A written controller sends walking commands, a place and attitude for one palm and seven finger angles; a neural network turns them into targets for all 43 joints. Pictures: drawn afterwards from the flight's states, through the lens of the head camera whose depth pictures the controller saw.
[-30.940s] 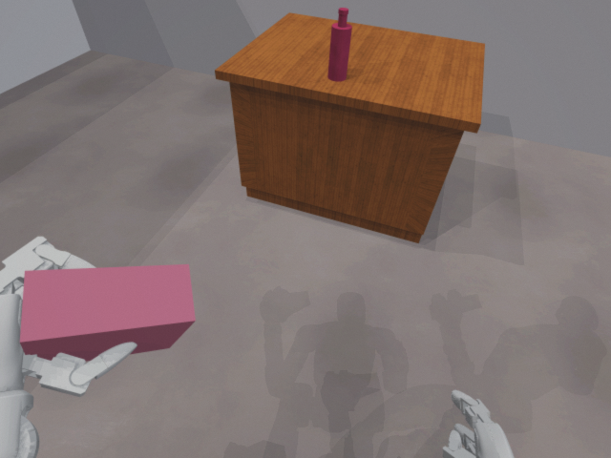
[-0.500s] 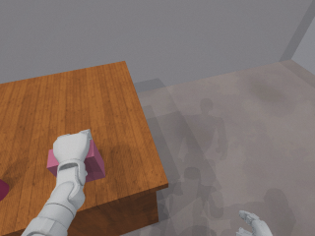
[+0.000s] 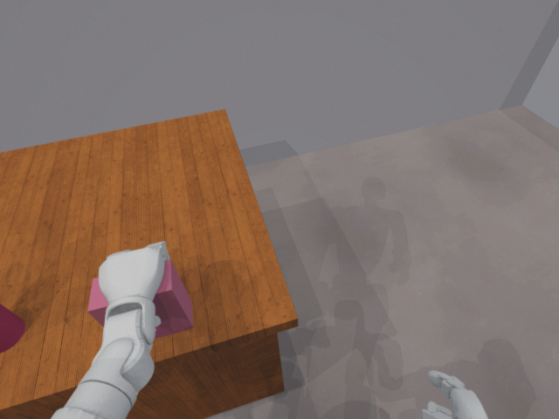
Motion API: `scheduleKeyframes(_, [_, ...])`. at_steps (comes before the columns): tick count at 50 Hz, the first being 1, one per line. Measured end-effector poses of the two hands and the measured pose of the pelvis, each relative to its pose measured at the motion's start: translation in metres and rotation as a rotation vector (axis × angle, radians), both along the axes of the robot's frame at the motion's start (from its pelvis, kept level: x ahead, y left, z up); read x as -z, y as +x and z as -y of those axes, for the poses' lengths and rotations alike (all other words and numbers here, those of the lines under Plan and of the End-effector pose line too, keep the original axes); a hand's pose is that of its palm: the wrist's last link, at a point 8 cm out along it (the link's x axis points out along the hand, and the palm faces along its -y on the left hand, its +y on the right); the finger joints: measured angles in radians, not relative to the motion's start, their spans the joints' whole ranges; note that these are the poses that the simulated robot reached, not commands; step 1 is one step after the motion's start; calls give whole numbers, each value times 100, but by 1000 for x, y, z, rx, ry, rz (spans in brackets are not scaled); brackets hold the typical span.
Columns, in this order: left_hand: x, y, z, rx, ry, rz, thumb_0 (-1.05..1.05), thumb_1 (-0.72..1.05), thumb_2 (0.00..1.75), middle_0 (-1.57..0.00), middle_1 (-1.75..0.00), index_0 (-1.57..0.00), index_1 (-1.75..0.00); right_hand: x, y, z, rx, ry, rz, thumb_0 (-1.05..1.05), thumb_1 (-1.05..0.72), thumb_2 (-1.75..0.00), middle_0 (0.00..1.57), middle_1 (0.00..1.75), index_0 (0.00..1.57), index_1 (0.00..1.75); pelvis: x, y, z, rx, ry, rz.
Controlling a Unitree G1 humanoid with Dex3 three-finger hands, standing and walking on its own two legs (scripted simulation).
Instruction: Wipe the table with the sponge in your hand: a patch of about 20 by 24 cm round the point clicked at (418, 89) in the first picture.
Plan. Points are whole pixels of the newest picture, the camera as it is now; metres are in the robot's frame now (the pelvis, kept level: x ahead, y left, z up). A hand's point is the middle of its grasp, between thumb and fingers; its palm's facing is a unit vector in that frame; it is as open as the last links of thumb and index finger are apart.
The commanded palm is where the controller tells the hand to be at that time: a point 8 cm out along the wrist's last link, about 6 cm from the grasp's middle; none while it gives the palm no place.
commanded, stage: slide across to the third lane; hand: left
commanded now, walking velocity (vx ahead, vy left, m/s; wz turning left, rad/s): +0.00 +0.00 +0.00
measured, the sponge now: (150, 311) +0.29 +0.26 -0.05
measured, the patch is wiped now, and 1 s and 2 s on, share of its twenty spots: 0.65 0.65 0.80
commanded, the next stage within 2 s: wipe forward along the third lane in 0.58 s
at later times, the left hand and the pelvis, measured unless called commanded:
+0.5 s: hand (180, 284) +0.31 +0.20 +0.01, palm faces -0.06 -0.02 -1.00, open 9.8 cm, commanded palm +0.29 +0.17 +0.05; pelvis -0.02 +0.00 +0.00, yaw +1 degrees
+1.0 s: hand (191, 271) +0.34 +0.19 +0.00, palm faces -0.09 +0.00 -1.00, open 9.7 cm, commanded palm +0.32 +0.18 +0.04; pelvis -0.03 -0.02 +0.00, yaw +1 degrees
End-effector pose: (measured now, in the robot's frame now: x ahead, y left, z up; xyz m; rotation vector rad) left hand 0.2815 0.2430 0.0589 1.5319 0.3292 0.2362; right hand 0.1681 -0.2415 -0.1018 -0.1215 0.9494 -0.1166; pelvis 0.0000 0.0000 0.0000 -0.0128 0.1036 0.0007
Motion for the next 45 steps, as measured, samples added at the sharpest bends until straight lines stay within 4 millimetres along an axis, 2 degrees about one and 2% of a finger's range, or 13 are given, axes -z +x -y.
scheduleKeyframes(9, [0, -3, 16, 30, -6, -2, 1, -47, 109, -72, -141, -73, -142, 2, 1, -11, -15, 20, 8, 1, -91, -89, 20, 30, 20, 30, 0, -5, -2, -6, 2, 15])
scheduleKeyframes(22, [-2, 10, 43, 65, 7, -1, 1, -48, 109, -74, -139, -74, -140, 6, 1, -20, -46, 46, 5, 1, -91, -89, 20, 30, 20, 30, 2, -16, 1, -18, 4, 8])
scheduleKeyframes(32, [0, 19, 63, 71, 7, -1, 0, -48, 109, -74, -139, -75, -140, 7, -12, -6, -17, 40, -22, 1, -91, -89, 20, 30, 20, 30, 1, -18, 8, -8, 8, 9])
scheduleKeyframes(45, [2, 31, 64, 49, 5, -29, 0, -50, 110, -77, -136, -77, -138, 12, -30, 15, 15, -3, -69, 1, -91, -89, 20, 30, 20, 30, 2, -22, 17, -9, 12, -3])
